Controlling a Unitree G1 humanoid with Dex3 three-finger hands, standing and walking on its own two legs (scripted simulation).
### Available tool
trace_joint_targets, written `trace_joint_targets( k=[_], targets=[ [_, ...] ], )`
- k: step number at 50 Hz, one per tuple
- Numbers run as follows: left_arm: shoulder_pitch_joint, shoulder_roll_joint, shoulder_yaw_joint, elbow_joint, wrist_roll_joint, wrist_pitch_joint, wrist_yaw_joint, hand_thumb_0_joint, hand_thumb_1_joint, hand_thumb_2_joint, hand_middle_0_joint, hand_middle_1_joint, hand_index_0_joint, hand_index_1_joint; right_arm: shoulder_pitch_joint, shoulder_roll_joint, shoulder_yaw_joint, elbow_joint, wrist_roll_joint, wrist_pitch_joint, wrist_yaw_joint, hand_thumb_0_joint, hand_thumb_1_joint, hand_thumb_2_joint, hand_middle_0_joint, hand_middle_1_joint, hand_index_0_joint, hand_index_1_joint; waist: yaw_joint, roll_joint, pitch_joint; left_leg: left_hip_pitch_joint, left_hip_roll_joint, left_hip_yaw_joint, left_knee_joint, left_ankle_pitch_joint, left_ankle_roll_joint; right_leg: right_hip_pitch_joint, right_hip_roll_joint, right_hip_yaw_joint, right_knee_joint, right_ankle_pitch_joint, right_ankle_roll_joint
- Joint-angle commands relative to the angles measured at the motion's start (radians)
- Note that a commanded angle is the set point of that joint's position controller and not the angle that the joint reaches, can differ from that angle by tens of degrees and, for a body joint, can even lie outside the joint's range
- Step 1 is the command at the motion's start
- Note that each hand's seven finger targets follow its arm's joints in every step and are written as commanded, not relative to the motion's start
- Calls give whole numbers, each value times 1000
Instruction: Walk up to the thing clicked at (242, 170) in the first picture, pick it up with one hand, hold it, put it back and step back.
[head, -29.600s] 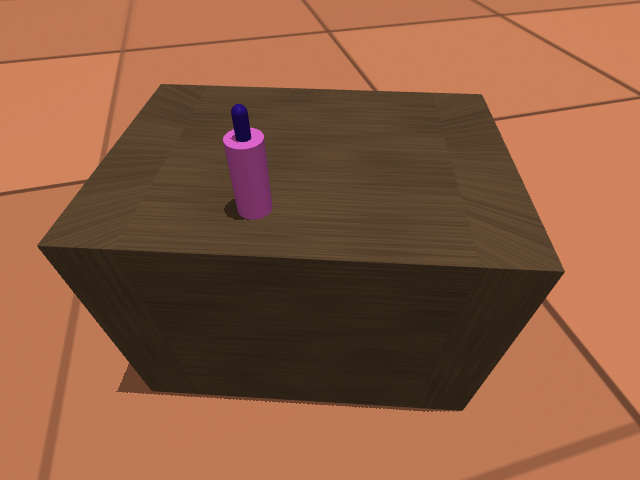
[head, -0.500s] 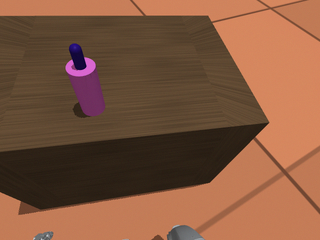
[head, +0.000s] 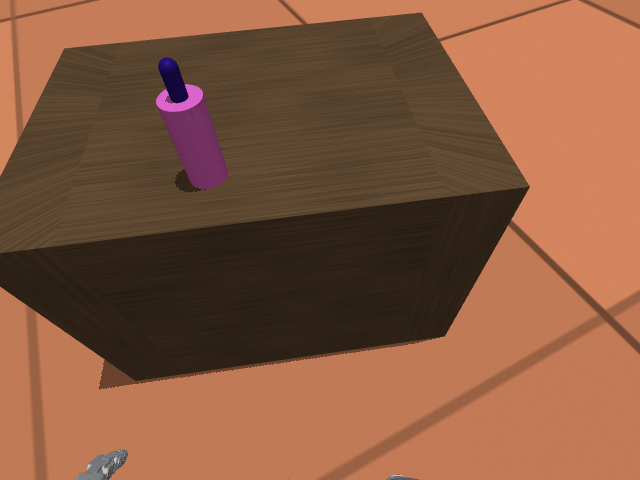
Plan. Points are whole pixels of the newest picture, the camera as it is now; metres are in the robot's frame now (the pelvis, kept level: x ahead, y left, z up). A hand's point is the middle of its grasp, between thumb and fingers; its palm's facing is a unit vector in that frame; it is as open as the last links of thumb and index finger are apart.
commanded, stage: step back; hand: left
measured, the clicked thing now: (190, 125) +0.67 +0.22 +0.05
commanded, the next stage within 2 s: none
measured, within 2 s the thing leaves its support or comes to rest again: neither
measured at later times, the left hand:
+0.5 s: hand out of the picture -0.08 +0.26 -0.16, palm faces -0.05 -0.92 -0.39, open 7.4 cm
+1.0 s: hand out of the picture -0.21 +0.24 -0.15, palm faces +0.04 -0.94 -0.35, open 7.4 cm
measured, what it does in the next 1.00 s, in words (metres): walks backwards: left foot, then right foot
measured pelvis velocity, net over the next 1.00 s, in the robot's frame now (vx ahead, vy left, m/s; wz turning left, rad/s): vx -0.32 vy -0.02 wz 0.06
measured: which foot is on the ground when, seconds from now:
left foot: up 0.00-0.06, down 0.08-0.52, up 0.54-0.82, down 0.84-1.00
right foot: down 0.00-0.12, up 0.14-0.46, down 0.48-0.88, up 0.90-1.00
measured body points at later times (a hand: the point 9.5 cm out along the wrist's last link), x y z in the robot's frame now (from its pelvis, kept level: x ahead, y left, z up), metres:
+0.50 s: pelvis -0.16 -0.02 -0.01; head -0.10 -0.01 +0.43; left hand -0.08 +0.31 -0.14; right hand -0.01 -0.33 -0.11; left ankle -0.06 +0.12 -0.73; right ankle -0.19 -0.14 -0.73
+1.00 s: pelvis -0.32 -0.02 +0.00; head -0.27 +0.00 +0.45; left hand -0.21 +0.29 -0.12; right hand -0.23 -0.32 -0.11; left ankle -0.31 +0.09 -0.73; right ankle -0.31 -0.16 -0.65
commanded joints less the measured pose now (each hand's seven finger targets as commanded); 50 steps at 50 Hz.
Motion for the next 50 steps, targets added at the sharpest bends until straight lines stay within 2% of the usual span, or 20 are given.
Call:
trace_joint_targets(
  k=[1,4,6,7,11,18,22,24,25,26,27,31,36,39,42,43,44,45,48,50],
  targets=[
    [34,239,71,-78,-4,-9,23,0,900,900,-200,-300,-200,-300,42,-149,-50,-78,-13,-41,-8,0,-900,-900,200,300,200,300,40,-232,-254,-42,53,62,-302,25,15,345,-242,232,-30,438,-179],
    [-3,240,56,-99,-19,10,12,0,900,900,-200,-300,-200,-300,113,-176,-71,-47,-23,-44,-1,0,-900,-900,200,300,200,300,-12,-131,-257,161,69,62,-567,348,48,148,-172,176,61,232,-89],
    [-45,197,53,-120,-27,8,14,0,900,900,-200,-300,-200,-300,38,-334,-105,-83,-43,-41,8,0,-900,-900,200,300,200,300,-21,224,-212,174,432,-404,-652,506,236,-146,89,25,345,-340,11],
    [-97,236,78,-118,-13,9,25,0,900,900,-200,-300,-200,-300,4,-371,-111,-101,-44,-43,7,0,-900,-900,200,300,200,300,-64,226,-178,4,510,-512,-678,513,348,-79,81,172,558,-449,25],
    [60,216,72,-38,-34,13,13,0,900,900,-200,-300,-200,-300,-128,-211,-69,-124,-40,-48,-8,0,-900,-900,200,300,200,300,54,76,-139,105,296,-99,-561,681,214,-165,132,218,723,-264,8],
    [38,198,59,-43,-19,-8,13,0,900,900,-200,-300,-200,-300,-23,-205,-81,-120,-29,-32,-6,0,-900,-900,200,300,200,300,-37,149,-195,306,318,-93,-485,693,272,-112,65,126,346,-301,74],
    [136,189,52,13,-15,-23,7,0,900,900,-200,-300,-200,-300,-70,-236,-87,-143,-24,-11,3,0,-900,-900,200,300,200,300,-8,189,-282,267,297,-79,-410,611,225,71,32,41,-38,-155,39],
    [206,212,60,54,-4,-30,9,0,900,900,-200,-300,-200,-300,-120,-223,-80,-156,-10,1,9,0,-900,-900,200,300,200,300,36,151,-290,133,251,-48,-363,495,154,205,15,50,-171,21,0],
    [189,280,79,44,10,-32,6,0,900,900,-200,-300,-200,-300,-106,-182,-67,-165,-2,1,10,0,-900,-900,200,300,200,300,21,-15,-253,-43,155,-34,-262,324,93,233,-101,270,-171,-1,-42],
    [126,370,101,13,4,-24,1,0,900,900,-200,-300,-200,-300,-136,-137,-59,-187,1,-3,-1,0,-900,-900,200,300,200,300,43,-263,-180,-172,-20,41,-84,-24,36,111,-284,478,-254,-47,-175],
    [52,425,108,-23,12,-25,4,0,900,900,-200,-300,-200,-300,-136,-178,-77,-172,-6,3,-14,0,-900,-900,200,300,200,300,63,-329,-130,-106,8,-29,136,-129,11,-96,-420,613,-304,-49,-285],
    [-75,256,72,-53,4,-30,18,0,900,900,-200,-300,-200,-300,-34,-163,-64,-102,5,-6,-4,0,-900,-900,200,300,200,300,-31,-159,-120,-108,-53,-54,230,42,23,-3,-187,193,-146,256,-142],
    [66,246,72,-52,10,-17,29,0,900,900,-200,-300,-200,-300,-41,-128,-42,-114,-9,-28,-14,0,-900,-900,200,300,200,300,57,-215,-193,-174,-11,26,-24,-30,-12,302,-210,198,-58,435,-176],
    [54,257,72,-68,0,-8,36,0,900,900,-200,-300,-200,-300,1,-128,-48,-105,-19,-35,-12,0,-900,-900,200,300,200,300,47,-259,-246,-79,52,67,-274,-4,4,346,-255,232,0,492,-172],
    [1,243,53,-91,-16,12,26,0,900,900,-200,-300,-200,-300,91,-150,-68,-57,-28,-38,-9,0,-900,-900,200,300,200,300,-1,-177,-277,137,63,76,-610,358,35,204,-194,181,120,344,-94],
    [34,207,39,-94,-19,15,21,0,900,900,-200,-300,-200,-300,68,-220,-88,-64,-43,-36,-10,0,-900,-900,200,300,200,300,18,-16,-283,246,223,-152,-612,490,88,8,-107,130,221,117,-37],
    [0,188,34,-101,-27,14,26,0,900,900,-200,-300,-200,-300,4,-314,-100,-85,-42,-28,1,0,-900,-900,200,300,200,300,14,197,-241,250,407,-359,-629,614,214,-175,70,4,371,-337,4],
    [-74,238,59,-100,-16,16,40,0,900,900,-200,-300,-200,-300,-8,-365,-107,-100,-43,-28,4,0,-900,-900,200,300,200,300,-53,217,-209,38,504,-464,-649,605,330,-80,63,140,560,-473,20],
    [4,226,58,-40,-33,19,24,0,900,900,-200,-300,-200,-300,-122,-216,-67,-118,-50,-35,-9,0,-900,-900,200,300,200,300,35,69,-158,77,323,-135,-561,729,251,-104,97,219,712,-318,8],
    [52,228,59,-19,-31,15,21,0,900,900,-200,-300,-200,-300,-122,-194,-64,-117,-38,-32,-7,0,-900,-900,200,300,200,300,46,73,-151,98,289,-78,-541,698,220,-123,110,180,695,-279,16]
  ],
)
